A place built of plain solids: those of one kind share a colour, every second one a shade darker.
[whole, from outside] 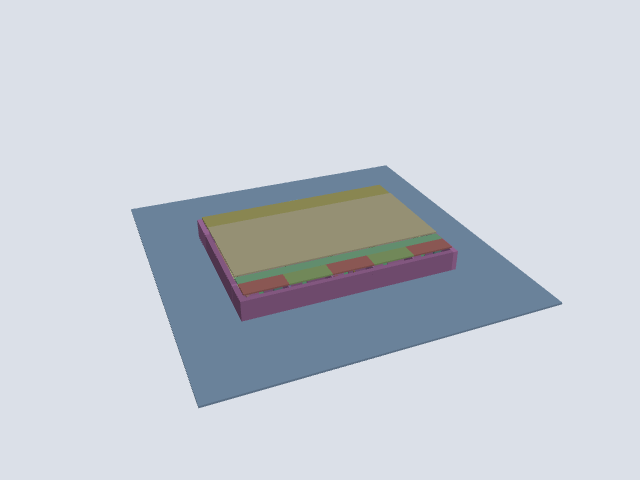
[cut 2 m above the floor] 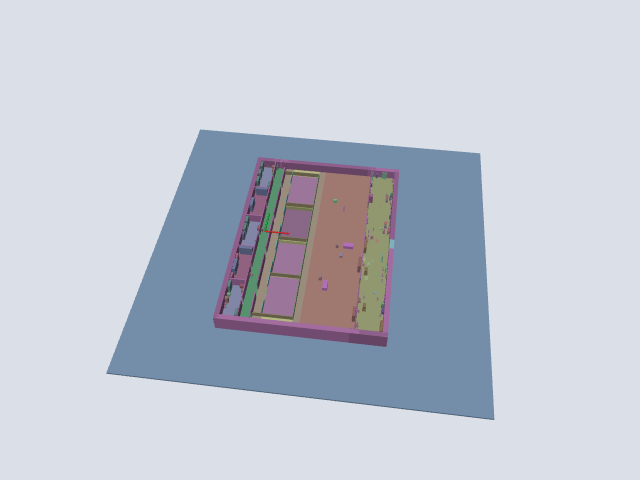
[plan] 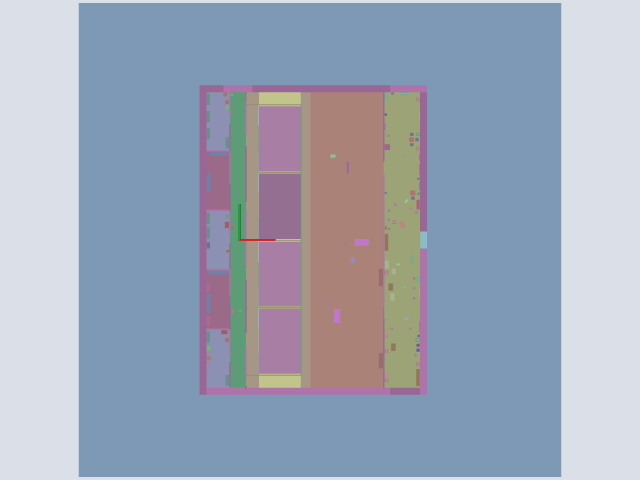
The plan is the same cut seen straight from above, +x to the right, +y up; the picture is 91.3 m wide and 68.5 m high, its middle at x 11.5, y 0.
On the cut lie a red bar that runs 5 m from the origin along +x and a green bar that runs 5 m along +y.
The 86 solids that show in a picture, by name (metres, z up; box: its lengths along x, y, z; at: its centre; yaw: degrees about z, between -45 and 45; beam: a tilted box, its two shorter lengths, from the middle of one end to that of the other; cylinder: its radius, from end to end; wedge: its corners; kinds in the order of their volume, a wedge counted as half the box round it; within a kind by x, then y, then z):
{
 "ground_under_all_1": {"box": [68.85, 67.68, 0.4], "at": [11.51, 0.0, -0.75]},
 "wall_1": {"box": [1.0, 10.28, 4.24], "at": [-5.21, -16.96, 1.52]},
 "wall_2": {"box": [1.0, 10.28, 4.24], "at": [-5.21, -8.48, 1.52]},
 "wall_3": {"box": [1.0, 10.28, 4.24], "at": [-5.21, 0.0, 1.52]},
 "wall_4": {"box": [1.0, 10.28, 4.24], "at": [-5.21, 8.48, 1.52]},
 "wall_5": {"box": [1.0, 10.28, 4.24], "at": [-5.21, 16.96, 1.52]},
 "wall_6": {"box": [5.25, 1.0, 4.24], "at": [-3.08, -21.6, 1.52]},
 "wall_7": {"box": [3.65, 0.2, 4.24], "at": [-3.08, -12.72, 1.52]},
 "wall_8": {"box": [3.65, 0.2, 4.24], "at": [-3.08, 4.24, 1.52]},
 "wall_9": {"box": [3.65, 0.2, 4.24], "at": [-3.08, 12.72, 1.52]},
 "wall_10": {"box": [5.25, 1.0, 4.24], "at": [-3.08, 21.6, 1.52]},
 "wall_11": {"box": [0.2, 3.87, 4.24], "at": [-1.36, -19.37, 1.52]},
 "wall_12": {"box": [0.2, 7.53, 4.24], "at": [-1.36, -12.72, 1.52]},
 "wall_13": {"box": [0.2, 3.87, 4.24], "at": [-1.36, -10.89, 1.52]},
 "wall_14": {"box": [0.2, 3.87, 4.24], "at": [-1.36, -6.07, 1.52]},
 "wall_15": {"box": [0.2, 7.53, 4.24], "at": [-1.36, -4.24, 1.52]},
 "wall_16": {"box": [0.2, 3.87, 4.24], "at": [-1.36, 2.41, 1.52]},
 "wall_17": {"box": [0.2, 3.87, 4.24], "at": [-1.36, 6.07, 1.52]},
 "wall_18": {"box": [0.2, 3.87, 4.24], "at": [-1.36, 10.89, 1.52]},
 "wall_19": {"box": [0.2, 7.53, 4.24], "at": [-1.36, 12.72, 1.52]},
 "wall_20": {"box": [0.2, 3.87, 4.24], "at": [-1.36, 14.55, 1.52]},
 "wall_21": {"box": [0.2, 3.87, 4.24], "at": [-1.36, 19.37, 1.52]},
 "wall_22": {"box": [4.1, 1.0, 4.24], "at": [-0.21, -21.6, 1.52]},
 "wall_23": {"box": [4.1, 1.0, 4.24], "at": [-0.21, 21.6, 1.52]},
 "wall_24": {"box": [0.2, 4.4, 4.24], "at": [0.94, -17.53, 1.52]},
 "wall_25": {"box": [0.2, 7.61, 4.24], "at": [0.94, -9.43, 1.52]},
 "wall_26": {"box": [0.2, 8.14, 4.24], "at": [0.94, 0.15, 1.52]},
 "wall_27": {"box": [0.2, 7.9, 4.24], "at": [0.94, 9.43, 1.52]},
 "wall_28": {"box": [0.2, 4.66, 4.24], "at": [0.94, 17.4, 1.52]},
 "wall_29": {"box": [21.47, 1.0, 4.24], "at": [10.78, -21.6, 1.52]},
 "wall_30": {"box": [21.47, 1.0, 4.24], "at": [10.78, 21.6, 1.52]},
 "wall_31": {"box": [0.2, 10.14, 4.24], "at": [20.61, -16.23, 1.52]},
 "wall_32": {"box": [0.2, 18.92, 4.24], "at": [20.61, 0.0, 1.52]},
 "wall_33": {"box": [0.2, 10.14, 4.24], "at": [20.61, 16.23, 1.52]},
 "wall_34": {"box": [7.05, 1.0, 4.24], "at": [23.23, -21.6, 1.52]},
 "wall_35": {"box": [7.05, 1.0, 4.24], "at": [23.23, 21.6, 1.52]},
 "wall_36": {"box": [1.0, 20.9, 4.24], "at": [26.26, -11.65, 1.52]},
 "wall_37": {"box": [1.0, 20.9, 4.24], "at": [26.26, 11.65, 1.52]},
 "floor_yard_1": {"box": [10.45, 42.4, 1.46], "at": [15.38, 0.0, 0.13]},
 "floor_lobby_1": {"box": [5.25, 42.4, 1.46], "at": [23.23, 0.0, 0.13]},
 "ceil_hall_1": {"box": [19.67, 42.4, 0.3], "at": [10.78, 0.0, 4.61]},
 "floor_plot_1": {"box": [5.97, 9.3, 1.46], "at": [5.78, -14.45, 0.13]},
 "floor_plot_2": {"box": [5.97, 9.15, 0.6], "at": [5.78, -4.83, -0.3]},
 "floor_plot_3": {"box": [5.97, 9.3, 0.6], "at": [5.78, 4.8, -0.3]},
 "floor_plot_4": {"box": [5.97, 9.25, 1.46], "at": [5.78, 14.47, 0.13]},
 "floor_walkway_1": {"box": [1.85, 42.4, 1.46], "at": [1.86, 0.0, 0.13]},
 "floor_walkway_2": {"box": [1.4, 42.4, 1.46], "at": [9.46, 0.0, 0.13]},
 "floor_back_corridor_1": {"box": [2.3, 42.4, 1.46], "at": [-0.21, 0.0, 0.13]},
 "floor_store_1": {"box": [3.45, 8.48, 1.46], "at": [-3.08, -16.96, 0.13]},
 "floor_store_2": {"box": [3.45, 8.48, 1.46], "at": [-3.08, 0.0, 0.13]},
 "floor_store_3": {"box": [3.45, 8.48, 1.46], "at": [-3.08, 16.96, 0.13]},
 "floor_office_1": {"box": [3.45, 8.48, 1.46], "at": [-3.08, -8.48, 0.13]},
 "floor_office_2": {"box": [3.45, 8.48, 1.46], "at": [-3.08, 8.48, 0.13]},
 "ceil_lobby_1": {"box": [5.25, 42.4, 0.3], "at": [23.23, 0.0, 4.41]},
 "floor_baulk_1": {"box": [5.97, 2.1, 1.46], "at": [5.77, -20.15, 0.13]},
 "floor_baulk_2": {"box": [5.97, 0.4, 1.46], "at": [5.77, -9.6, 0.13]},
 "floor_baulk_3": {"box": [5.97, 0.4, 1.46], "at": [5.77, -0.05, 0.13]},
 "floor_baulk_4": {"box": [5.97, 0.4, 1.46], "at": [5.77, 9.65, 0.13]},
 "floor_baulk_5": {"box": [5.97, 2.1, 1.46], "at": [5.77, 20.15, 0.13]},
 "ceil_back_corridor_1": {"box": [2.3, 42.4, 0.3], "at": [-0.21, 0.0, 4.26]},
 "ceil_store_1": {"box": [3.45, 8.48, 0.3], "at": [-3.08, -16.96, 4.26]},
 "ceil_store_2": {"box": [3.45, 8.48, 0.3], "at": [-3.08, 0.0, 4.26]},
 "ceil_store_3": {"box": [3.45, 8.48, 0.3], "at": [-3.08, 16.96, 4.26]},
 "ceil_office_1": {"box": [3.45, 8.48, 0.3], "at": [-3.08, -8.48, 4.26]},
 "ceil_office_2": {"box": [3.45, 8.48, 0.3], "at": [-3.08, 8.48, 4.26]},
 "cabinets_office_1": {"box": [0.6, 2.7, 2.0], "at": [-4.38, -9.04, 1.86]},
 "cabinets_office_2": {"box": [0.6, 2.55, 2.0], "at": [-4.38, 8.14, 1.86]},
 "cabinets_office_3": {"box": [2.7, 0.6, 2.0], "at": [-3.06, -4.67, 1.86]},
 "cabinets_office_4": {"box": [2.55, 0.6, 2.0], "at": [-2.98, 12.29, 1.86]},
 "rail_far_1": {"box": [0.12, 38.72, 2.51], "at": [8.82, 0.0, 0.66]},
 "door_leaf_1": {"box": [0.97, 2.4, 4.73], "at": [26.27, 0.0, 1.76]},
 "rail_baulk_1": {"box": [7.72, 0.12, 2.51], "at": [4.9, -19.3, 0.66]},
 "rail_baulk_2": {"box": [7.72, 0.12, 2.51], "at": [4.9, 19.3, 0.66]},
 "rail_baulk_3": {"box": [5.97, 0.12, 2.51], "at": [5.78, -9.6, 0.66]},
 "rail_baulk_4": {"box": [5.97, 0.12, 2.51], "at": [5.78, -0.05, 0.66]},
 "rail_baulk_5": {"box": [5.97, 0.12, 2.51], "at": [5.78, 9.65, 0.66]},
 "cabinets_hall_1": {"box": [0.6, 2.15, 2.0], "at": [20.18, -17.23, 1.86]},
 "cabinets_hall_2": {"box": [0.6, 2.45, 2.0], "at": [20.18, -5.38, 1.86]},
 "shelves_store_1": {"box": [0.5, 1.6, 2.0], "at": [-4.43, -13.87, 1.86]},
 "shelves_store_2": {"box": [0.5, 1.6, 2.0], "at": [-1.74, -20.05, 1.86]},
 "shelves_store_3": {"box": [0.5, 1.6, 2.0], "at": [-1.74, 13.87, 1.86]},
 "lockers_lobby_1": {"box": [0.5, 2.45, 1.8], "at": [20.99, -0.33, 1.76]},
 "lockers_lobby_2": {"box": [0.5, 2.45, 1.8], "at": [25.48, -19.62, 1.76]},
 "console_hall_1": {"box": [0.95, 2.0, 0.79], "at": [13.92, -10.86, 1.25]},
 "console_hall_2": {"box": [2.0, 0.95, 0.79], "at": [17.46, -0.33, 1.25]},
 "low_table_lobby_1": {"box": [0.6, 1.11, 0.04], "at": [21.84, -8.11, 1.27]}
}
